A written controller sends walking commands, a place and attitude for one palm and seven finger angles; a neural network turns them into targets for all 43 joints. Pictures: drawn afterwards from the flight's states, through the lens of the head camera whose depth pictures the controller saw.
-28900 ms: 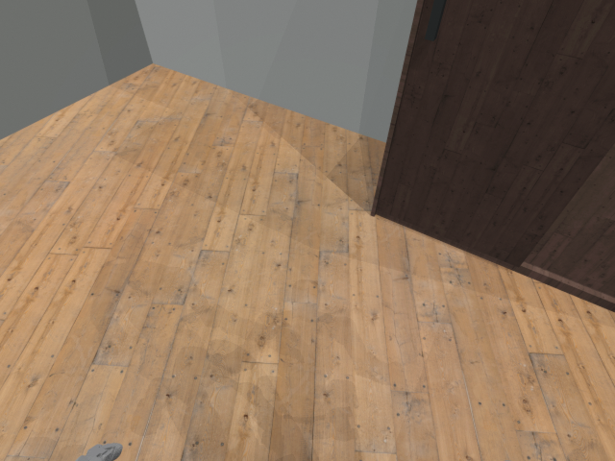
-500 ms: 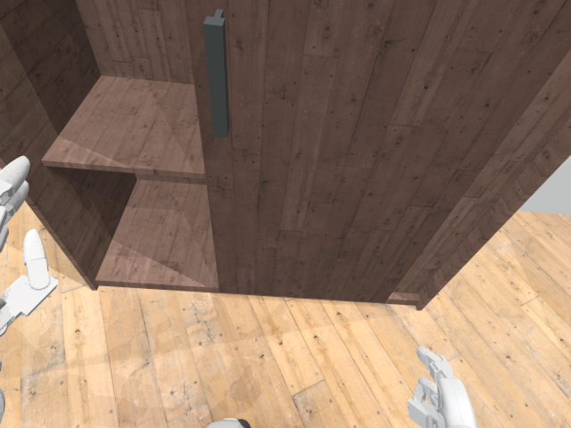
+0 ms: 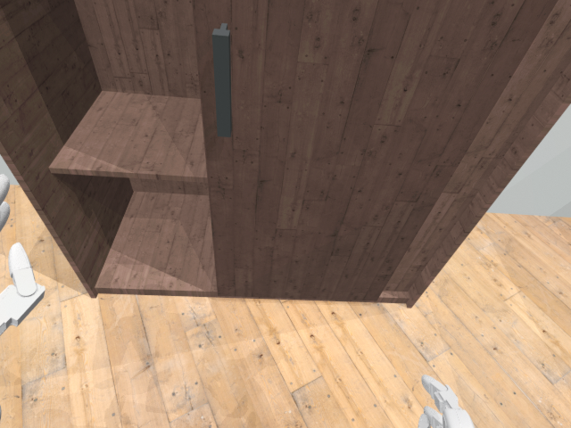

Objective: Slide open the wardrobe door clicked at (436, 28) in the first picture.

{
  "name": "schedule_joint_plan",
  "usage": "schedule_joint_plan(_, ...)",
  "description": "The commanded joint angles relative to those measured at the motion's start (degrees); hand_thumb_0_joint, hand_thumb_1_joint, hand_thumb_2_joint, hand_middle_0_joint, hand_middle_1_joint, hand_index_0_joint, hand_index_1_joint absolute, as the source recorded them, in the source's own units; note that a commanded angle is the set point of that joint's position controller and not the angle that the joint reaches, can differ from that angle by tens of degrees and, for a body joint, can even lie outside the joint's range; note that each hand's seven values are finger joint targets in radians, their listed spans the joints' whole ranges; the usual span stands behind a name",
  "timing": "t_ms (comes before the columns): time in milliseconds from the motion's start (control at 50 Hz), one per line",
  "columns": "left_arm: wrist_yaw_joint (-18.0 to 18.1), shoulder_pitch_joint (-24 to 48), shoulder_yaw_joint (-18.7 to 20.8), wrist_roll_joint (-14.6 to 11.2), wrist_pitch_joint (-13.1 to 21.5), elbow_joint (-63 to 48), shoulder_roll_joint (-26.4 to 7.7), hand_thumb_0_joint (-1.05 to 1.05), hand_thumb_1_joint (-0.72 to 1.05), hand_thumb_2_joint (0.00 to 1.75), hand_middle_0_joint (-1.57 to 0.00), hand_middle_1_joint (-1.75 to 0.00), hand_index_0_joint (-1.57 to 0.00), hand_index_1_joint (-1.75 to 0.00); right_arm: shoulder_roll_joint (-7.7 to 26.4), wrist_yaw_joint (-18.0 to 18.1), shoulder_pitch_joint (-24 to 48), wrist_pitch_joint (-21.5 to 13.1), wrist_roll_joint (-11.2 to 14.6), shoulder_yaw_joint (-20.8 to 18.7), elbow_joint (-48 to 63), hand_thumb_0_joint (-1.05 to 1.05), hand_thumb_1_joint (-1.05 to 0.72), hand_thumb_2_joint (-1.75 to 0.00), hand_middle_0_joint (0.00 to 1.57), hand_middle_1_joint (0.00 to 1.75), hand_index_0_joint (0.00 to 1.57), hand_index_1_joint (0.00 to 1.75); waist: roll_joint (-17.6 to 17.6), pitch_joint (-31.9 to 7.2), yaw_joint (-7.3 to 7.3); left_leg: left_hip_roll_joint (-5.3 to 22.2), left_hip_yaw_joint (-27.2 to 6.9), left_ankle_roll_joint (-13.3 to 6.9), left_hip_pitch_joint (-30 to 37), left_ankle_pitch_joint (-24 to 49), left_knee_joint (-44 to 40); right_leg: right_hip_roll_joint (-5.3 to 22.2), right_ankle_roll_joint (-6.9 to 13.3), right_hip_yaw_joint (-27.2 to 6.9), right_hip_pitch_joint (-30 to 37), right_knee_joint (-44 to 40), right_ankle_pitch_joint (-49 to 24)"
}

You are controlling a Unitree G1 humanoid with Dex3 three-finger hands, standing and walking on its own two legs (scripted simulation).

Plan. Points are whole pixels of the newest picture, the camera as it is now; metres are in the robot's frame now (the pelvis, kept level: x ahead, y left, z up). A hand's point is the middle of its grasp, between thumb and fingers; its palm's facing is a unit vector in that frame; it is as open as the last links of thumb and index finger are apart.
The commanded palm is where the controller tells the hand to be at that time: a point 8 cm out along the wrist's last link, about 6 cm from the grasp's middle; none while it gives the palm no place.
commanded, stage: stop stepping back and stand still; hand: left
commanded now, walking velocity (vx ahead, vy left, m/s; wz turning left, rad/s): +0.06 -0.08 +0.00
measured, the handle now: (224, 82) +0.67 +0.16 +0.15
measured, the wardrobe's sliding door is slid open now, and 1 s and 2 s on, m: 0.45 0.45 0.45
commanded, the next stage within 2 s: let the arm hang, fingers relaxed in 0.26 s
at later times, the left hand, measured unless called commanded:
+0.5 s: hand (97, 386) +0.18 +0.25 -0.04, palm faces +0.11 -0.89 -0.43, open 7.4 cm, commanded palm none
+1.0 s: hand out of the picture -0.05 +0.20 -0.17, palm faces +0.03 -0.97 -0.25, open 7.4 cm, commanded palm none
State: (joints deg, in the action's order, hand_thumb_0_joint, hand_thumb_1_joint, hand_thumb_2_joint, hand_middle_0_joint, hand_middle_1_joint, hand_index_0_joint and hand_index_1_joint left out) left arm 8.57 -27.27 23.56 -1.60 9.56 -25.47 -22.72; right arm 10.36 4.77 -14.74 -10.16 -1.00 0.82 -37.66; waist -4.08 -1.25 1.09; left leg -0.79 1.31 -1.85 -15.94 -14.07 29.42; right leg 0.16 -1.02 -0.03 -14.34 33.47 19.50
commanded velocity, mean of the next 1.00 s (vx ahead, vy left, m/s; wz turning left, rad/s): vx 0.01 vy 0.00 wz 0.00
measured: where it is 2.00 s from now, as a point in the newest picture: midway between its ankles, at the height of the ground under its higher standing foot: outside the picture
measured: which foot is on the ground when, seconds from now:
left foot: down 0.00-1.00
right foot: down 0.00-1.00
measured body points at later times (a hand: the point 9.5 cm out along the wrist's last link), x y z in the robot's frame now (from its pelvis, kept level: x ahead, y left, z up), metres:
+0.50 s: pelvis -0.02 +0.00 -0.01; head -0.02 -0.01 +0.44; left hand +0.17 +0.30 -0.01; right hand +0.15 -0.27 -0.11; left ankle +0.02 +0.10 -0.74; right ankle -0.03 -0.11 -0.74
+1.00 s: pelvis -0.03 -0.01 +0.01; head +0.00 +0.00 +0.45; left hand -0.05 +0.25 -0.15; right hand -0.01 -0.25 -0.15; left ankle +0.02 +0.10 -0.74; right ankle -0.03 -0.11 -0.74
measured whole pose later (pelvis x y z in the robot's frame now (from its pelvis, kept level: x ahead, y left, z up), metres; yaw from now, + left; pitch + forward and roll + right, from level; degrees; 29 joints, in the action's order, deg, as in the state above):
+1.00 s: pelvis -0.03 -0.01 +0.01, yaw +2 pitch -1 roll -1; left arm 0.5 -15.1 0.6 0.8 -0.9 66.6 -13.8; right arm 11.4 1.4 -13.5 1.2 -1.1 0.4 -64.2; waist 0.8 3.4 0.0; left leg -0.8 -0.9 -1.4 -15.1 -9.1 24.6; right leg -1.4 1.7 3.9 -9.1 22.1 12.7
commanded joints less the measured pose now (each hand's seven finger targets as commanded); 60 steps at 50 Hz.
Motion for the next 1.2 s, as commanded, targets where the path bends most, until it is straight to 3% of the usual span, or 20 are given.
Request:
schedule_joint_plan(0, 0.79, -2.19, 7.63, -0.13, 6.0, -15.24, -11.17, 0.0, 0.9, 0.9, -0.2, -0.3, -0.2, -0.3, 9.11, -0.53, 5.65, -3.89, -0.3, -2.72, 9.83, 0.0, -0.9, -0.9, 0.2, 0.3, 0.2, 0.3, 14.42, -4.2, -1.66, 11.34, -11.73, -1.44, -0.85, 6.47, -12.88, -1.9, 0.61, 1.59, 5.23, -5.86, -3.4)
schedule_joint_plan(80, 0.53, -4.59, 9.22, -0.79, 5.83, -7.68, -11.38, 0.0, 0.9, 0.9, -0.2, -0.3, -0.2, -0.3, 9.43, -0.49, 5.83, -2.16, -0.75, -2.66, 9.81, 0.0, -0.9, -0.9, 0.2, 0.3, 0.2, 0.3, 11.19, -4.12, -1.24, 7.3, -7.52, 0.23, -6.23, -4.07, -10.62, 1.03, 2.75, -1.6, 9.33, -10.34, -7.18)
schedule_joint_plan(120, 0.3, -3.87, 7.1, -1.27, 5.17, -5.98, -9.67, 0.0, 0.9, 0.9, -0.2, -0.3, -0.2, -0.3, 9.08, -0.54, 5.28, -1.34, 0.06, -2.87, 9.72, 0.0, -0.9, -0.9, 0.2, 0.3, 0.2, 0.3, 3.35, -5.63, -1.06, 5.33, -4.96, 0.28, -2.88, -1.39, -5.25, 3.08, 3.57, -6.03, 6.31, -12.68, -7.65)
schedule_joint_plan(160, 0.11, -2.23, 5.82, -1.39, 4.71, -5.43, -9.27, 0.0, 0.9, 0.9, -0.2, -0.3, -0.2, -0.3, 8.91, -0.38, 5.76, -0.94, 0.28, -2.8, 9.39, 0.0, -0.9, -0.9, 0.2, 0.3, 0.2, 0.3, -0.18, -4.54, -0.71, 4.09, -3.64, 0.3, 0.58, -0.27, -1.63, 5.45, 4.13, -9.07, 0.7, -16.0, -5.28)
schedule_joint_plan(280, 0.54, 7.78, 4.09, -0.08, 4.98, -10.28, -10.56, 0.0, 0.9, 0.9, -0.2, -0.3, -0.2, -0.3, 9.47, 0.6, 8.05, -1.09, 0.43, -2.55, 9.39, 0.0, -0.9, -0.9, 0.2, 0.3, 0.2, 0.3, 7.29, -2.73, -1.04, 4.75, -5.05, -0.11, 3.36, 6.28, -5.1, 3.06, 2.24, -5.21, 0.08, -13.67, -10.22)
schedule_joint_plan(320, 0.88, 6.63, 4.6, 0.19, 5.3, -10.36, -10.7, 0.0, 0.9, 0.9, -0.2, -0.3, -0.2, -0.3, 9.17, 0.74, 7.61, -1.26, 0.27, -2.5, 9.56, 0.0, -0.9, -0.9, 0.2, 0.3, 0.2, 0.3, 8.87, -3.34, -1.52, 5.32, -5.77, -0.3, 2.73, 8.17, -6.81, 2.16, 1.84, -3.77, 2.53, -11.99, -11.93)
schedule_joint_plan(340, -7.03, 4.3, -16.89, 3.94, -3.93, 35.69, -0.79, 0.0, 0.9, 0.9, -0.2, -0.3, -0.2, -0.3, 20.57, -4.71, 8.9, -1.32, 0.42, -6.03, -5.02, 0.0, -0.9, -0.9, 0.2, 0.3, 0.2, 0.3, 8.22, 0.81, 1.06, 7.4, -7.76, -1.01, -1.22, 23.23, 2.52, 6.75, 2.98, -0.15, -2.5, -2.84, -22.75)
schedule_joint_plan(360, -8.31, 4.22, -15.58, 3.16, -8.41, 35.85, -1.39, 0.0, 0.9, 0.9, -0.2, -0.3, -0.2, -0.3, 17.97, -4.65, 5.42, 3.11, 1.32, -5.95, -3.15, 0.0, -0.9, -0.9, 0.2, 0.3, 0.2, 0.3, 7.84, -2.93, -0.07, 7.8, -6.72, -0.69, 0.81, 24.53, 0.57, 5.51, 3.27, -1.51, -1.91, -2.74, -18.11)
schedule_joint_plan(380, -8.49, 5.81, -16.31, 3.51, -8.94, 37.49, 0.19, 0.0, 0.9, 0.9, -0.2, -0.3, -0.2, -0.3, 17.33, -4.39, 4.96, 4.1, 0.64, -5.83, -3.29, 0.0, -0.9, -0.9, 0.2, 0.3, 0.2, 0.3, 6.27, -4.12, -0.5, 9.16, -8.83, -2.14, -0.41, 24.38, 0.23, 3.83, 3.35, -0.04, -1.99, -0.5, -12.67)
schedule_joint_plan(420, -8.71, 8.67, -16.91, 3.43, -9.27, 42.97, -1.69, 0.0, 0.9, 0.9, -0.2, -0.3, -0.2, -0.3, 18.61, -4.13, 6.42, 5.65, -0.07, -5.04, -2.81, 0.0, -0.9, -0.9, 0.2, 0.3, 0.2, 0.3, 3.85, -3.21, -1.29, 10.9, -14.21, -4.93, -5.94, 19.74, -3.31, 2.21, 3.46, -0.18, 1.07, 2.67, -6.14)
schedule_joint_plan(460, -8.85, 10.71, -17.44, 3.55, -9.09, 50.3, -3.86, 0.0, 0.9, 0.9, -0.2, -0.3, -0.2, -0.3, 19.27, -4.11, 8.21, 6.49, -0.48, -4.62, -4.0, 0.0, -0.9, -0.9, 0.2, 0.3, 0.2, 0.3, -1.05, -3.46, -2.2, 9.42, -14.1, -4.37, -8.06, 15.26, -3.34, 3.48, 3.85, -2.34, 4.59, -1.12, -7.51)
schedule_joint_plan(500, -8.92, 14.01, -18.53, 3.51, -8.94, 57.5, -5.2, 0.0, 0.9, 0.9, -0.2, -0.3, -0.2, -0.3, 17.97, -4.21, 8.91, 7.52, -0.33, -4.05, -6.09, 0.0, -0.9, -0.9, 0.2, 0.3, 0.2, 0.3, -3.13, -3.3, -1.44, 5.48, -10.21, -2.04, -6.02, 8.68, -0.87, 7.36, 5.51, -6.2, 3.05, -7.32, -7.24)
schedule_joint_plan(540, -8.67, 18.2, -19.85, 3.21, -8.92, 63.32, -5.46, 0.0, 0.9, 0.9, -0.2, -0.3, -0.2, -0.3, 16.0, -4.14, 7.85, 8.8, -0.44, -3.38, -8.61, 0.0, -0.9, -0.9, 0.2, 0.3, 0.2, 0.3, -1.93, -2.61, 0.22, 2.3, -6.29, -0.34, -0.39, 3.42, 2.98, 11.64, 8.35, -10.19, -1.98, -13.37, -4.69)
schedule_joint_plan(560, -8.45, 20.12, -20.34, 3.07, -8.87, 65.77, -5.31, 0.0, 0.9, 0.9, -0.2, -0.3, -0.2, -0.3, 15.36, -4.09, 7.23, 9.28, -0.58, -3.22, -9.97, 0.0, -0.9, -0.9, 0.2, 0.3, 0.2, 0.3, 0.21, -2.27, 0.81, 2.07, -5.58, -0.09, 2.02, 3.73, 3.04, 11.77, 8.86, -10.35, -3.08, -14.18, -5.37)
schedule_joint_plan(620, -8.2, 20.35, -21.46, 2.6, -9.15, 72.69, -3.35, 0.0, 0.9, 0.9, -0.2, -0.3, -0.2, -0.3, 13.99, -3.82, 6.24, 10.05, -0.59, -2.36, -13.32, 0.0, -0.9, -0.9, 0.2, 0.3, 0.2, 0.3, 8.05, -0.78, 0.98, 4.55, -8.36, -0.4, 4.05, 5.57, -2.28, 8.1, 6.64, -7.06, -3.39, -13.93, -1.03)
schedule_joint_plan(660, -8.21, 17.65, -21.6, 2.32, -9.18, 77.37, -2.26, 0.0, 0.9, 0.9, -0.2, -0.3, -0.2, -0.3, 14.2, -3.51, 6.97, 9.81, -0.54, -2.15, -15.48, 0.0, -0.9, -0.9, 0.2, 0.3, 0.2, 0.3, 12.26, -0.48, -0.53, 6.37, -10.63, -1.07, 0.82, 4.57, -7.06, 5.65, 5.03, -5.42, 1.6, -13.08, -2.07)
schedule_joint_plan(720, -8.05, 14.58, -21.57, 2.17, -9.09, 82.53, -0.29, 0.0, 0.9, 0.9, -0.2, -0.3, -0.2, -0.3, 12.68, -3.06, 5.54, 9.8, -0.33, -1.9, -18.35, 0.0, -0.9, -0.9, 0.2, 0.3, 0.2, 0.3, 11.27, -1.34, -1.18, 6.36, -9.9, -0.9, 0.21, 4.0, -7.99, 5.89, 4.76, -4.74, 5.71, -14.54, -4.53)
schedule_joint_plan(800, -7.9, 14.0, -21.75, 2.14, -8.77, 86.38, 0.77, 0.0, 0.9, 0.9, -0.2, -0.3, -0.2, -0.3, 11.93, -2.74, 2.7, 9.91, -0.14, -2.18, -21.43, 0.0, -0.9, -0.9, 0.2, 0.3, 0.2, 0.3, 7.43, -0.43, -0.54, 6.29, -9.18, -0.74, 2.2, 3.73, -8.2, 6.23, 4.9, -4.64, 4.65, -16.98, -3.41)
schedule_joint_plan(980, -7.4, 12.94, -22.13, 2.23, -9.03, 89.38, 2.2, 0.0, 0.9, 0.9, -0.2, -0.3, -0.2, -0.3, 10.01, -2.72, 0.81, 10.32, -0.19, -2.33, -24.04, 0.0, -0.9, -0.9, 0.2, 0.3, 0.2, 0.3, 3.74, 3.68, -0.65, 6.28, -8.83, -0.93, 1.94, 0.95, -10.35, 5.62, 4.44, -3.82, 2.28, -17.76, -0.17)
schedule_joint_plan(1180, -7.01, 13.26, -22.39, 2.18, -8.59, 88.8, 3.1, 0.0, 0.9, 0.9, -0.2, -0.3, -0.2, -0.3, 8.08, -2.93, 1.89, 9.67, -0.08, -1.72, -25.12, 0.0, -0.9, -0.9, 0.2, 0.3, 0.2, 0.3, 2.95, 1.74, -0.97, 6.5, -7.78, -0.79, 4.69, 10.83, -10.04, 6.06, 3.32, -3.16, 4.6, -15.89, -9.94)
